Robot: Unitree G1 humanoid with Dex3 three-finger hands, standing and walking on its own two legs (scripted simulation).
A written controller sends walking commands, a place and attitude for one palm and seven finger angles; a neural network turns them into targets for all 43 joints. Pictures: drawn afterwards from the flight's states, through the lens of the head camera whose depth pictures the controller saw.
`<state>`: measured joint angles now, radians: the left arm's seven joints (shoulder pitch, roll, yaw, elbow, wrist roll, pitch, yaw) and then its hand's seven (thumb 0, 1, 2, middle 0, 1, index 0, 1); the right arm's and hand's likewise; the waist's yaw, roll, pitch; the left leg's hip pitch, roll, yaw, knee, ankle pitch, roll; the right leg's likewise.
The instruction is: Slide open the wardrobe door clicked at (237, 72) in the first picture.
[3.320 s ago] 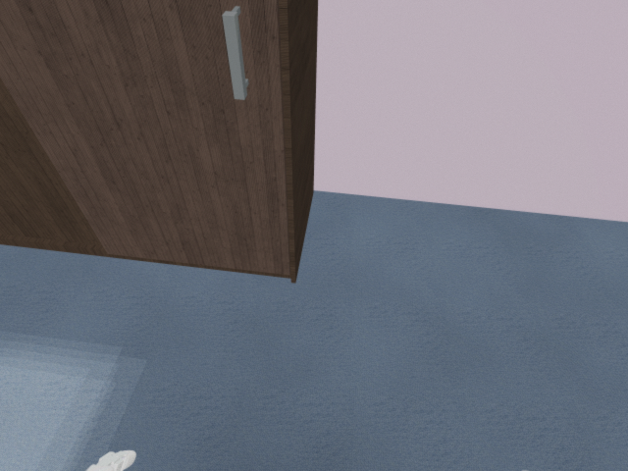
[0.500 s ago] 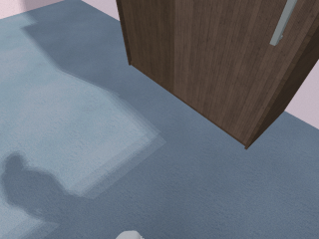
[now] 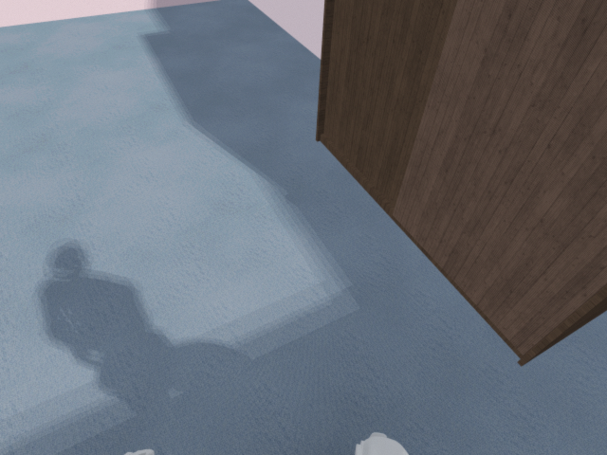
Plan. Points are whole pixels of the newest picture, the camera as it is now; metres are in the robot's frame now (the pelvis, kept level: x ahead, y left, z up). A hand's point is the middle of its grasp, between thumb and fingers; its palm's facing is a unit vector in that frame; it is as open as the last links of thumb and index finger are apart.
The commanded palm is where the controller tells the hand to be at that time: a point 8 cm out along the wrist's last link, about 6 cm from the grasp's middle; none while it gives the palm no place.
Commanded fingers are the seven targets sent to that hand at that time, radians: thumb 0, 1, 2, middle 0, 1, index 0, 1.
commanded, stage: walk to a spot facing it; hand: right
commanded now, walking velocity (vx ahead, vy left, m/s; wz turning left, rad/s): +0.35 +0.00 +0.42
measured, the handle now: out of the picture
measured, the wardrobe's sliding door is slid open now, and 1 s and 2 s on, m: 0.00 0.00 0.00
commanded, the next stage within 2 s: none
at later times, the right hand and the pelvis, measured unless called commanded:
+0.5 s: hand (456, 370) +0.31 -0.27 -0.17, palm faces -0.20 +0.96 -0.17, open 7.4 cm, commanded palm none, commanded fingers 0.00 -0.90 -0.90 0.20 0.30 0.20 0.30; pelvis +0.19 -0.09 +0.00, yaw +17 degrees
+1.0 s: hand (361, 262) +0.54 -0.11 -0.17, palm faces -0.51 +0.82 -0.24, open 7.2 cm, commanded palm none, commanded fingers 0.00 -0.90 -0.90 0.20 0.30 0.20 0.30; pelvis +0.35 +0.00 -0.01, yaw +34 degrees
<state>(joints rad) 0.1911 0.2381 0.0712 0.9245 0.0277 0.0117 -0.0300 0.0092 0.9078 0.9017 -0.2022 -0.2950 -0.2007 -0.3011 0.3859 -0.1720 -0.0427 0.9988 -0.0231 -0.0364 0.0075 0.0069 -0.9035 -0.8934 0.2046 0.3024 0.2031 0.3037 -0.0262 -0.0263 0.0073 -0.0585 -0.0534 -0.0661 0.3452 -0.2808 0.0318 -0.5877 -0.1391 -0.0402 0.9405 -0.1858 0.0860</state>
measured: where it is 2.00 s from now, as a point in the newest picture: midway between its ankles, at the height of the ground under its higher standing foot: (322, 405)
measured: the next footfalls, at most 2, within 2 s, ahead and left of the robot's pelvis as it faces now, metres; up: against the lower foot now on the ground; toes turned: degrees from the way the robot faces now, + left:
right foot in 0.14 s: +0.19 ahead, -0.15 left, +0.00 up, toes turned -2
left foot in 0.80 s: +0.39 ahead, +0.08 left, +0.00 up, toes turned +36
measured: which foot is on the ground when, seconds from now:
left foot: down 0.00-0.16, up 0.18-0.78, down 0.80-1.00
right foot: up 0.00-0.12, down 0.14-0.78, up 0.80-1.00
